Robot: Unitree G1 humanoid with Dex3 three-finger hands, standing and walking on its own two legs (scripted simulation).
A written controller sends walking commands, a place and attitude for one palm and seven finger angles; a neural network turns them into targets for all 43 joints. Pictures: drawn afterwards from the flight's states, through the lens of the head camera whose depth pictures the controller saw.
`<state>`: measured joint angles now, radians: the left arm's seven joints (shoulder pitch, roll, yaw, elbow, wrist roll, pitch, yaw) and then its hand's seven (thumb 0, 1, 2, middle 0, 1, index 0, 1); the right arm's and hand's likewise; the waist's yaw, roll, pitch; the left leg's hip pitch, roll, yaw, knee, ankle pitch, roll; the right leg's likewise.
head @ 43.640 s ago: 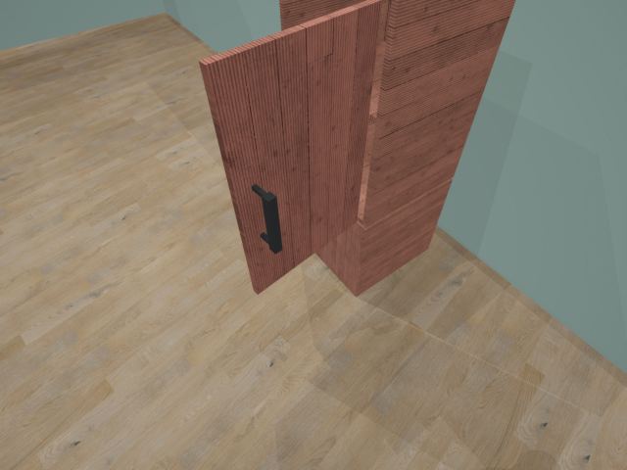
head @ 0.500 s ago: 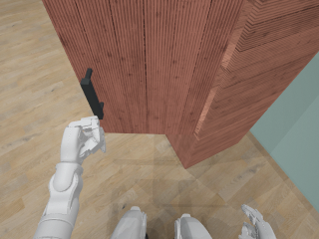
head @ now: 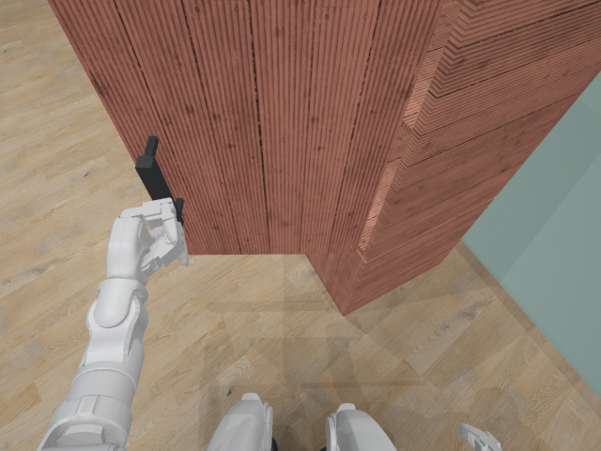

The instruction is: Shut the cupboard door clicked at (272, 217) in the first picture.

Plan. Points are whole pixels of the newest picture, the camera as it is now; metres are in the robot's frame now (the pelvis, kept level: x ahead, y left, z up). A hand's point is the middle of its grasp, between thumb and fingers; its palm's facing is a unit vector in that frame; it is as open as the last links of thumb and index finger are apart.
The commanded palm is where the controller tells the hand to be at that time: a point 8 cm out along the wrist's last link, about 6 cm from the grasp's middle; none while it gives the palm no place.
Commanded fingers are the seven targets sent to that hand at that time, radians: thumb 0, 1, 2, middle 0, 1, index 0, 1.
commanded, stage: bring the fist close to the handle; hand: left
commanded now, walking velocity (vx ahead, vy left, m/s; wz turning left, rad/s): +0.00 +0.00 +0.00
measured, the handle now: (165, 187) +0.47 +0.21 +0.03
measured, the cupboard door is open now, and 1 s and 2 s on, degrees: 63 50 33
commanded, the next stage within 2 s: push the door shut along its arc in 0.12 s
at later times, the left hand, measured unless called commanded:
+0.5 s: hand (183, 223) +0.40 +0.17 +0.03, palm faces -0.02 -1.00 -0.04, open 3.1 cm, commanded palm +0.39 +0.22 +0.03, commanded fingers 0.00 0.90 0.90 -1.30 -1.50 -1.30 -1.50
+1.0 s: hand (201, 186) +0.47 +0.16 +0.03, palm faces -0.16 -0.99 -0.03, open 3.1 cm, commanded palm +0.47 +0.20 +0.03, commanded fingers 0.00 0.90 0.90 -1.30 -1.50 -1.30 -1.50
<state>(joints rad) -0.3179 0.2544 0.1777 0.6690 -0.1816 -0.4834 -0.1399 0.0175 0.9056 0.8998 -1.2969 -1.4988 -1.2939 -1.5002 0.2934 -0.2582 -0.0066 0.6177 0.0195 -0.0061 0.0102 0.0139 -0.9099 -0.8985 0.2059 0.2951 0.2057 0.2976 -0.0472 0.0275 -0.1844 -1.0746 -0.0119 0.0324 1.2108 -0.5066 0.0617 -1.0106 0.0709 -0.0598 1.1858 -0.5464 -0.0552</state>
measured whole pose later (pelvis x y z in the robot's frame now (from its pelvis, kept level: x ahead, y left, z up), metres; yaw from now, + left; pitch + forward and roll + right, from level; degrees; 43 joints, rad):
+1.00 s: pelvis -0.01 +0.01 -0.02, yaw -1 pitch +25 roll -4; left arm -0.82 0.41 0.24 1.12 -0.14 -0.48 -0.31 0.02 0.90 0.90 -1.30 -1.50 -1.29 -1.50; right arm 0.34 -0.27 0.01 0.66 0.02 0.00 0.01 0.01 -0.91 -0.90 0.21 0.30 0.21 0.30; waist -0.14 0.04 -0.17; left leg -1.23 -0.01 0.01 1.30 -0.51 0.08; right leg -1.15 0.07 -0.09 1.24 -0.54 -0.05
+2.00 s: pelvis -0.01 -0.01 -0.05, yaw -2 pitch +33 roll -6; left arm -1.31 0.61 0.20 1.32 -0.05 -0.27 -0.43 0.03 0.99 0.98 -1.30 -1.50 -1.29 -1.50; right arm 0.36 -0.28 0.05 0.68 -0.01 -0.06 0.00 0.01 -0.91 -0.90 0.21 0.30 0.21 0.30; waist -0.27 0.06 -0.15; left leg -1.46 0.02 -0.03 1.43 -0.54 0.05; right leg -1.37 0.10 -0.13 1.35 -0.56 -0.08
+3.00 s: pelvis +0.01 -0.01 -0.01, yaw +0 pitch +28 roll -2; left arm -0.82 0.21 0.19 1.07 -0.03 -0.54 0.11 0.02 0.91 0.90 -1.30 -1.50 -1.29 -1.50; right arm 0.35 -0.26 -0.04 0.65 -0.05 0.04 0.11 0.01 -0.91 -0.90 0.20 0.29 0.20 0.30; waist -0.15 0.04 -0.17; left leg -1.21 0.00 0.00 1.25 -0.52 0.04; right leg -1.14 0.08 -0.09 1.22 -0.56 -0.08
